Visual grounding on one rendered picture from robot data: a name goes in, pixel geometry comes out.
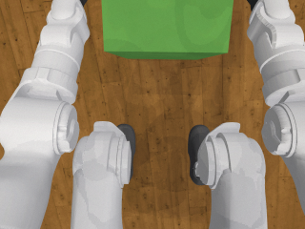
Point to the robot right forearm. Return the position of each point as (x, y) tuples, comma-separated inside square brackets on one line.
[(279, 49)]

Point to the robot left forearm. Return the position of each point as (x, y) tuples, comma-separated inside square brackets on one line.
[(58, 56)]

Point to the robot left shin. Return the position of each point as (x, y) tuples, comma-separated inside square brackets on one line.
[(98, 126)]

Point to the robot right upper arm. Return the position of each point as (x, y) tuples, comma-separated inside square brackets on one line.
[(283, 134)]

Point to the carton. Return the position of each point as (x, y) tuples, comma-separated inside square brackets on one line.
[(166, 29)]

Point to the robot left upper arm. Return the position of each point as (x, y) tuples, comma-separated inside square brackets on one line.
[(35, 133)]

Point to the left robot foot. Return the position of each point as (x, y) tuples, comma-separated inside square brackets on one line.
[(129, 133)]

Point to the right robot hand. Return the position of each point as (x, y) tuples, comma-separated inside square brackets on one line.
[(252, 3)]

